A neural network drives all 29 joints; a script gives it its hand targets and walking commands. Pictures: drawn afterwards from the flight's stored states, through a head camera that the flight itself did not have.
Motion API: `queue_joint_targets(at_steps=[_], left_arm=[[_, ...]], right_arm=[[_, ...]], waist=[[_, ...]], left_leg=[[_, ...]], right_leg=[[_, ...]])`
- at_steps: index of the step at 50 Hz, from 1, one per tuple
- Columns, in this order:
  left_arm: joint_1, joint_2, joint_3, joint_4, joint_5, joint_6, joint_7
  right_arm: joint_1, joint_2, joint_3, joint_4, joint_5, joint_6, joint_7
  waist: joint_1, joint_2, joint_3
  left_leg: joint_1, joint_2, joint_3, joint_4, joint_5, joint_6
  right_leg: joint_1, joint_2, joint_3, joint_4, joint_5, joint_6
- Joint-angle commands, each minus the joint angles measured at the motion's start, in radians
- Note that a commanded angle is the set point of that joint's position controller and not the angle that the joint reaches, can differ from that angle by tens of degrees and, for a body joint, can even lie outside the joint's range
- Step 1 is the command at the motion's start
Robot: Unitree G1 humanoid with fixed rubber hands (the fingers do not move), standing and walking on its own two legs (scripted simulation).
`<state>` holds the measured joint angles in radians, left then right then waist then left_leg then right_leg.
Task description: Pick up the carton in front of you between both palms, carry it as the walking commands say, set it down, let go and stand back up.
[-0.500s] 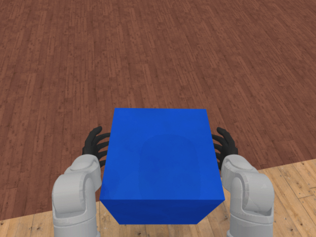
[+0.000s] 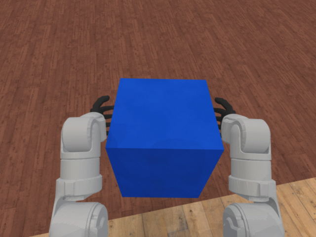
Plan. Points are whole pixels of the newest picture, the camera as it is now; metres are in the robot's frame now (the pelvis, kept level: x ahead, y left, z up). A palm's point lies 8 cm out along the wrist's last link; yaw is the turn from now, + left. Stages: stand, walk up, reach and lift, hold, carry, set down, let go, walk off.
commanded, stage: carry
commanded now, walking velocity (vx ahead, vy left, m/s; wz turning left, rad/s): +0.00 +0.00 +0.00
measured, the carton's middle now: (161, 141) +0.35 +0.00 +0.06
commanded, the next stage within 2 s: none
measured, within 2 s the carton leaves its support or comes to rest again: neither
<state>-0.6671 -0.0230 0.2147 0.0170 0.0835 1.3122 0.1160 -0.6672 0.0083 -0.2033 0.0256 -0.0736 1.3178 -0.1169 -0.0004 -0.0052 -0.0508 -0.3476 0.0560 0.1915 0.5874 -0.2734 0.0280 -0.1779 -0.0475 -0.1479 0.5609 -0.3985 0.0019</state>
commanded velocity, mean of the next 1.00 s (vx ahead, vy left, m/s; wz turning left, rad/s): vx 0.00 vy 0.00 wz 0.00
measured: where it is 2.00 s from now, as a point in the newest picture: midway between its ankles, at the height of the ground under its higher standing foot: outside the picture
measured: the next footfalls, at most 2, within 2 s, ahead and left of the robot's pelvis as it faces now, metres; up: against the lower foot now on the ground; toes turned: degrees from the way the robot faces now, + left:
none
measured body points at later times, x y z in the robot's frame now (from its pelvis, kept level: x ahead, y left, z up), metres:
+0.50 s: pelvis -0.01 -0.01 +0.00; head +0.04 -0.01 +0.45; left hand +0.36 +0.14 +0.10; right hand +0.36 -0.16 +0.10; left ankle +0.00 +0.10 -0.73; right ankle -0.10 -0.10 -0.73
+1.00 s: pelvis -0.06 +0.00 +0.00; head -0.06 +0.00 +0.45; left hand +0.30 +0.15 +0.12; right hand +0.30 -0.15 +0.11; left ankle +0.00 +0.11 -0.73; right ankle -0.10 -0.10 -0.73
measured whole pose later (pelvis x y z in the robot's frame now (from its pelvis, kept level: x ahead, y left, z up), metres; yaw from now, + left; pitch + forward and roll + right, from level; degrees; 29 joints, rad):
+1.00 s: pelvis -0.06 +0.00 +0.00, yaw +0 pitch +2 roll +0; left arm -0.64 -0.01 0.20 0.16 0.07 1.21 0.12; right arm -0.64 0.01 -0.20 0.15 -0.07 1.22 -0.13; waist 0.00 0.00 -0.05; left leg -0.37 0.06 0.16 0.55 -0.20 0.02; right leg -0.22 -0.04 -0.15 0.56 -0.37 -0.02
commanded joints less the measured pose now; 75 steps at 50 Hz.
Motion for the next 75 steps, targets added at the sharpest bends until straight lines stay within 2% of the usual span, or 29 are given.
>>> queue_joint_targets(at_steps=[1, 8, 14, 19, 23, 30, 33, 40, 46, 56, 70, 71, 72, 73, 74, 75], left_arm=[[-0.703, -1.051, -0.630, 0.021, -0.443, -0.053, -0.254], [-0.756, -1.136, -0.615, 0.047, -0.457, -0.127, -0.245], [-0.731, -1.135, -0.648, -0.045, -0.457, -0.143, -0.230], [-0.674, -1.082, -0.679, -0.126, -0.445, -0.127, -0.222], [-0.609, -1.050, -0.692, -0.090, -0.425, -0.117, -0.234], [-0.636, -1.062, -0.693, -0.039, -0.436, -0.125, -0.254], [-0.638, -1.066, -0.681, -0.018, -0.438, -0.126, -0.256], [-0.674, -1.079, -0.666, -0.006, -0.450, -0.125, -0.253], [-0.675, -1.086, -0.641, 0.038, -0.447, -0.122, -0.253], [-0.693, -1.099, -0.607, 0.076, -0.443, -0.121, -0.249], [-0.706, -1.106, -0.601, 0.064, -0.450, -0.117, -0.241], [-0.716, -1.105, -0.605, 0.053, -0.453, -0.117, -0.240], [-0.735, -1.105, -0.612, 0.038, -0.457, -0.117, -0.239], [-0.755, -1.104, -0.619, 0.016, -0.463, -0.116, -0.237], [-0.775, -1.099, -0.625, -0.006, -0.469, -0.114, -0.233], [-0.799, -1.088, -0.630, -0.027, -0.475, -0.109, -0.228]], right_arm=[[-0.721, 1.066, 0.630, -0.001, 0.443, -0.065, 0.248], [-0.762, 1.143, 0.608, 0.026, 0.437, -0.140, 0.228], [-0.746, 1.148, 0.651, -0.064, 0.440, -0.159, 0.214], [-0.697, 1.105, 0.689, -0.144, 0.438, -0.146, 0.206], [-0.637, 1.080, 0.703, -0.107, 0.422, -0.136, 0.218], [-0.653, 1.090, 0.695, -0.051, 0.427, -0.140, 0.237], [-0.649, 1.091, 0.679, -0.031, 0.424, -0.140, 0.238], [-0.686, 1.095, 0.658, -0.027, 0.435, -0.137, 0.239], [-0.685, 1.093, 0.631, 0.011, 0.430, -0.131, 0.242], [-0.709, 1.105, 0.599, 0.048, 0.434, -0.128, 0.243], [-0.721, 1.115, 0.591, 0.043, 0.440, -0.125, 0.238], [-0.729, 1.116, 0.594, 0.034, 0.442, -0.125, 0.238], [-0.747, 1.117, 0.598, 0.017, 0.446, -0.125, 0.236], [-0.773, 1.114, 0.604, -0.004, 0.454, -0.123, 0.234], [-0.796, 1.108, 0.609, -0.024, 0.463, -0.119, 0.232], [-0.821, 1.099, 0.617, -0.042, 0.472, -0.115, 0.229]], waist=[[0.012, -0.012, -0.405], [0.005, -0.011, -0.473], [0.001, -0.001, -0.512], [0.005, -0.013, -0.528], [0.008, -0.019, -0.513], [0.010, -0.024, -0.457], [0.008, -0.025, -0.447], [0.006, 0.007, -0.404], [0.003, 0.010, -0.373], [0.001, 0.008, -0.351], [0.001, 0.010, -0.379], [0.000, 0.007, -0.388], [-0.004, -0.001, -0.379], [-0.004, -0.013, -0.363], [0.000, -0.040, -0.334], [0.007, -0.074, -0.293]], left_leg=[[0.232, 0.086, -0.087, 0.014, 0.674, 0.032], [0.270, 0.092, -0.099, 0.011, 0.715, 0.050], [0.285, 0.098, -0.112, 0.013, 0.755, 0.062], [0.253, 0.088, -0.111, 0.021, 0.707, 0.058], [0.225, 0.084, -0.110, 0.025, 0.673, 0.051], [0.191, 0.087, -0.114, 0.020, 0.578, 0.033], [0.192, 0.091, -0.120, 0.021, 0.524, 0.029], [0.202, 0.108, -0.140, -0.035, 0.428, 0.028], [0.191, 0.108, -0.146, -0.072, 0.345, 0.025], [0.173, 0.109, -0.151, -0.106, 0.274, 0.021], [0.169, 0.111, -0.149, -0.105, 0.297, 0.020], [0.170, 0.108, -0.147, -0.115, 0.228, 0.021], [0.163, 0.110, -0.140, -0.135, 0.096, 0.014], [0.139, 0.090, -0.129, -0.132, -0.062, 0.012], [0.090, 0.062, -0.108, -0.107, -0.176, 0.009], [0.025, 0.028, -0.072, -0.053, -0.201, 0.001]], right_leg=[[0.119, -0.098, 0.066, 0.000, 0.759, -0.003], [0.144, -0.101, 0.076, 0.012, 0.771, -0.005], [0.144, -0.095, 0.082, 0.016, 0.745, -0.006], [0.165, -0.100, 0.088, 0.030, 0.797, -0.014], [0.161, -0.104, 0.088, 0.035, 0.815, -0.017], [0.140, -0.117, 0.091, 0.011, 0.782, -0.021], [0.120, -0.122, 0.091, 0.003, 0.739, -0.028], [0.042, -0.104, 0.092, -0.045, 0.407, -0.032], [0.007, -0.104, 0.101, -0.079, 0.290, -0.035], [-0.030, -0.105, 0.108, -0.107, 0.198, -0.039], [-0.035, -0.104, 0.111, -0.091, 0.222, -0.043], [-0.034, -0.103, 0.113, -0.107, 0.160, -0.046], [-0.038, -0.117, 0.123, -0.147, 0.050, -0.046], [-0.043, -0.118, 0.141, -0.188, -0.097, -0.058], [-0.042, -0.130, 0.182, -0.242, -0.229, -0.076], [-0.027, -0.163, 0.241, -0.302, -0.312, -0.097]])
